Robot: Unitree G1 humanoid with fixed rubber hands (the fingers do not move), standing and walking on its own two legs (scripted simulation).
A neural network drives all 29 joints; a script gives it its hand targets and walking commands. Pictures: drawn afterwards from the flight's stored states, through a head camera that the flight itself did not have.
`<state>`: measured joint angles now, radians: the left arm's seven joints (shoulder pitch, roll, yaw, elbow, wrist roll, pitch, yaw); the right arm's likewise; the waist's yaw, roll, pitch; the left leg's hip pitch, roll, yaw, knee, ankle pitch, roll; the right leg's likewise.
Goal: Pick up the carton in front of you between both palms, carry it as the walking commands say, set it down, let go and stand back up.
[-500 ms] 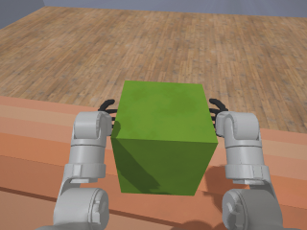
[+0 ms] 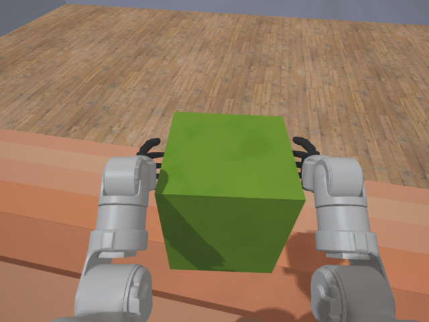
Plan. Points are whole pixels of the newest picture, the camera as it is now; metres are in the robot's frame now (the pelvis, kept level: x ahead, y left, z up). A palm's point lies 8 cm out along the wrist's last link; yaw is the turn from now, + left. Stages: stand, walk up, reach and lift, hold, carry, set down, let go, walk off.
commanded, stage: carry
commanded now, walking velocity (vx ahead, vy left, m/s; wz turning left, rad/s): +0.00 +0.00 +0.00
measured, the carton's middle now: (224, 195) +0.34 +0.01 +0.06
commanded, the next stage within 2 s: none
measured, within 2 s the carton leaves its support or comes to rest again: neither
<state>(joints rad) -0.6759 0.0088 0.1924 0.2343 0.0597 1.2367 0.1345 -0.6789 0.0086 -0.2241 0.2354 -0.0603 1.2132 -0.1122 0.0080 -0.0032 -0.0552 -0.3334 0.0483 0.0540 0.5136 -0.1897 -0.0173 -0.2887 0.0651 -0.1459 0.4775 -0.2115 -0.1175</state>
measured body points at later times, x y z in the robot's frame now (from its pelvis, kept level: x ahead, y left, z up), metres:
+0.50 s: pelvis +0.00 +0.02 +0.00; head -0.02 +0.03 +0.45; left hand +0.36 +0.18 +0.12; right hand +0.36 -0.13 +0.12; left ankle +0.05 +0.13 -0.73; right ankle +0.03 -0.04 -0.73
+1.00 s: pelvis +0.00 +0.02 +0.00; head -0.01 +0.03 +0.45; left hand +0.36 +0.18 +0.12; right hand +0.36 -0.13 +0.12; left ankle +0.05 +0.13 -0.73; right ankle +0.03 -0.04 -0.73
